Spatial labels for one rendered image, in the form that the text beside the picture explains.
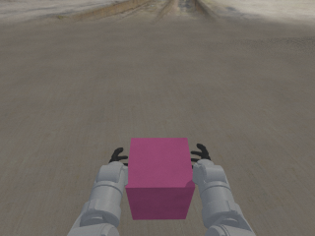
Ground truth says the robot left forearm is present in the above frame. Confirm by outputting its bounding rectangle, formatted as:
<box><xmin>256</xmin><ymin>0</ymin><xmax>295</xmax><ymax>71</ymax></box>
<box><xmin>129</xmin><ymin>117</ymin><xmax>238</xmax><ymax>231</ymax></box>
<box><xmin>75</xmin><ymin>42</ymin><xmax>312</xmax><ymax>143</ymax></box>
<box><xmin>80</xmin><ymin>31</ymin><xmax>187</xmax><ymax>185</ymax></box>
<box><xmin>68</xmin><ymin>161</ymin><xmax>128</xmax><ymax>234</ymax></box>

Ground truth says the left robot hand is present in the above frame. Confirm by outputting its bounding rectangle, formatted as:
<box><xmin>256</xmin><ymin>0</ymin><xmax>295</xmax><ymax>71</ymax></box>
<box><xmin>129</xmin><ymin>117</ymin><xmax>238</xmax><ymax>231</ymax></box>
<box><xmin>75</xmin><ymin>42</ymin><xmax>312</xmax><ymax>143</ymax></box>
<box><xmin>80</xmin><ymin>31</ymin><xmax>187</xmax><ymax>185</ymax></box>
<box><xmin>108</xmin><ymin>147</ymin><xmax>128</xmax><ymax>166</ymax></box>

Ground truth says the robot left upper arm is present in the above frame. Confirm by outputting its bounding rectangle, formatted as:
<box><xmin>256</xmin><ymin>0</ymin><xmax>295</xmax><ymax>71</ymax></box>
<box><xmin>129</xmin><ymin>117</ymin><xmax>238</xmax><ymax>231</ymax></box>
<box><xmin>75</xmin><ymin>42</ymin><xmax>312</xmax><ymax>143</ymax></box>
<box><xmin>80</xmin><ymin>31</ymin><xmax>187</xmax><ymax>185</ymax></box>
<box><xmin>67</xmin><ymin>223</ymin><xmax>120</xmax><ymax>236</ymax></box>

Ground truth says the robot right upper arm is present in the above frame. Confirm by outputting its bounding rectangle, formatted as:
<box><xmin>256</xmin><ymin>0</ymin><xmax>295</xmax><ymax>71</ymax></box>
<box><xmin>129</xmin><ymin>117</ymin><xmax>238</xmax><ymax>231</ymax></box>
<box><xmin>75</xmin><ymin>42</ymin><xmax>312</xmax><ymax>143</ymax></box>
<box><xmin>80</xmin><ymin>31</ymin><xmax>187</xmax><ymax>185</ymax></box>
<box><xmin>205</xmin><ymin>224</ymin><xmax>256</xmax><ymax>236</ymax></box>

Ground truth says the right robot hand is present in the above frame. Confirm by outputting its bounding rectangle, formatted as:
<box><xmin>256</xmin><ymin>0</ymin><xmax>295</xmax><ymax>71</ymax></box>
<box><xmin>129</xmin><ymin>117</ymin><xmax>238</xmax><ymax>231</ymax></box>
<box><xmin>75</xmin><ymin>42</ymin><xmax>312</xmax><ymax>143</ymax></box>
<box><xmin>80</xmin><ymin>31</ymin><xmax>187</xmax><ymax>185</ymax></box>
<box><xmin>190</xmin><ymin>144</ymin><xmax>211</xmax><ymax>169</ymax></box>

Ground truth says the carton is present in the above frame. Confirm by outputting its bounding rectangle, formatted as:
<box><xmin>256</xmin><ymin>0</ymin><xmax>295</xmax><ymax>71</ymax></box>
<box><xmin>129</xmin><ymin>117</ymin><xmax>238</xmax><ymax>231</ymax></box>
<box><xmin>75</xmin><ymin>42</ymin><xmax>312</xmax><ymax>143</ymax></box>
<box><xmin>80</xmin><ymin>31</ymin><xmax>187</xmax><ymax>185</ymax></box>
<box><xmin>125</xmin><ymin>138</ymin><xmax>196</xmax><ymax>220</ymax></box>

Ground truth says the robot right forearm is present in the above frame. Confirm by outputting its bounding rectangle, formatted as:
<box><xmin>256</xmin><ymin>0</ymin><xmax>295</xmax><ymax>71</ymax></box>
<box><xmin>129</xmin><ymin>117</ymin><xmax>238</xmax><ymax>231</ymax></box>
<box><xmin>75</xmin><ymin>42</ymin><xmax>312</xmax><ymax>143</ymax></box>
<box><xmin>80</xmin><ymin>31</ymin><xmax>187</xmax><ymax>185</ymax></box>
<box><xmin>192</xmin><ymin>158</ymin><xmax>255</xmax><ymax>234</ymax></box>

